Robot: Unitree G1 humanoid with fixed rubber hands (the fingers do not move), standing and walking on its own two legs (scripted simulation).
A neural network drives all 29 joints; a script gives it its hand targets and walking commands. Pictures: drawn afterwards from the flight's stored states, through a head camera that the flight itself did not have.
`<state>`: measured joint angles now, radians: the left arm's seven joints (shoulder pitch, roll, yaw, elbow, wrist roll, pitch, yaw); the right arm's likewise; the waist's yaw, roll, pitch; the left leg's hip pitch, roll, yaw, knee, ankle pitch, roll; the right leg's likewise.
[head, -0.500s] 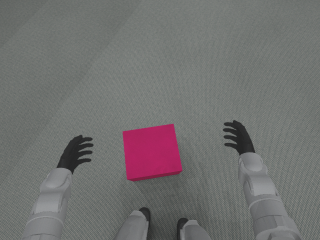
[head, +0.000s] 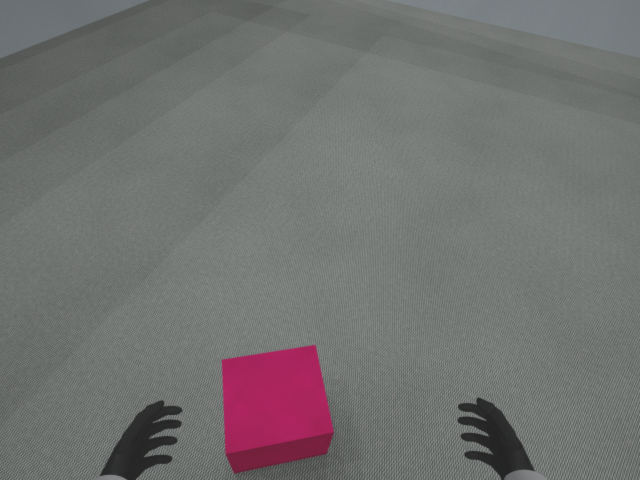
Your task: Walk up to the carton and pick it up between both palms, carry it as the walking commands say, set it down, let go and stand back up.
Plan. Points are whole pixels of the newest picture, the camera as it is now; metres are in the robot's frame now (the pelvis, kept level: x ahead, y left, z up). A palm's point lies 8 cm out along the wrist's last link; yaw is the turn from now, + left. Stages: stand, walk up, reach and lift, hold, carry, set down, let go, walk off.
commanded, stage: let go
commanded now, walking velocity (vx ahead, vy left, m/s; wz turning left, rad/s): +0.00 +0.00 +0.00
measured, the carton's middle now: (275, 408) +0.43 +0.09 -0.67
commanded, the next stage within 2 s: stand in 0.40 s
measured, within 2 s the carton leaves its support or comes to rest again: neither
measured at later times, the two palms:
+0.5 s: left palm out of the picture +0.14 +0.26 -0.05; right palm out of the picture +0.09 -0.21 -0.07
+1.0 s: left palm out of the picture +0.14 +0.35 -0.12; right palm out of the picture +0.11 -0.21 -0.07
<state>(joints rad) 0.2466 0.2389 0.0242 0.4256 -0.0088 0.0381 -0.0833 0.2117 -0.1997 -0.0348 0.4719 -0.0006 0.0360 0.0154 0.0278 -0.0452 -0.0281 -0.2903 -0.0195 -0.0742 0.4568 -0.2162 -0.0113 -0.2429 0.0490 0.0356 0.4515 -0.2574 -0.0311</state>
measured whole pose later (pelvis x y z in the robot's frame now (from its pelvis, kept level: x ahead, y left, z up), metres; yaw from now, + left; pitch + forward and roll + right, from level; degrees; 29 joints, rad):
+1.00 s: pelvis +0.01 +0.08 +0.00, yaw -6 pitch +1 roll -2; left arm 0.26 0.35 0.02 0.75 0.03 0.00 0.01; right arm 0.20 -0.30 -0.03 0.77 -0.03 -0.02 -0.02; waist 0.00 -0.06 -0.04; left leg -0.18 -0.04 0.03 0.49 -0.33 0.07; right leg -0.17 0.01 0.00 0.51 -0.29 0.02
